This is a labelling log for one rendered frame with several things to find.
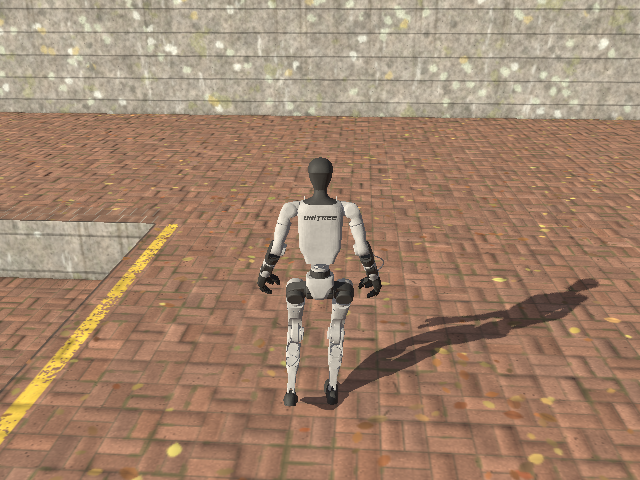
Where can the robot right forearm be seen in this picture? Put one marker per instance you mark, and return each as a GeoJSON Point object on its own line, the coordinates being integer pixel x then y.
{"type": "Point", "coordinates": [369, 264]}

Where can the robot left thigh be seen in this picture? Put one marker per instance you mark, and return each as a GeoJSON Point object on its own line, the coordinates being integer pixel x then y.
{"type": "Point", "coordinates": [295, 298]}

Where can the robot left upper arm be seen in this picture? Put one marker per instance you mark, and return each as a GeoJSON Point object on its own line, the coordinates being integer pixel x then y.
{"type": "Point", "coordinates": [289, 210]}

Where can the robot right shin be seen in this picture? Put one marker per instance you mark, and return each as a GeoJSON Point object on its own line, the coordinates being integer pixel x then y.
{"type": "Point", "coordinates": [335, 354]}

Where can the robot right upper arm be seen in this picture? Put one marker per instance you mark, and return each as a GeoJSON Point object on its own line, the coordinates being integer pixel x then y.
{"type": "Point", "coordinates": [351, 210]}

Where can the robot left hand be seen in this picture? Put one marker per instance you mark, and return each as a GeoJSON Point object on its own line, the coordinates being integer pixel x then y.
{"type": "Point", "coordinates": [262, 280]}

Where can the robot right hand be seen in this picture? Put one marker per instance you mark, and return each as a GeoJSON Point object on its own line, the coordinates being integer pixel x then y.
{"type": "Point", "coordinates": [369, 283]}

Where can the robot left forearm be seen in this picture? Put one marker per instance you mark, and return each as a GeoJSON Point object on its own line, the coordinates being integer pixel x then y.
{"type": "Point", "coordinates": [269, 262]}

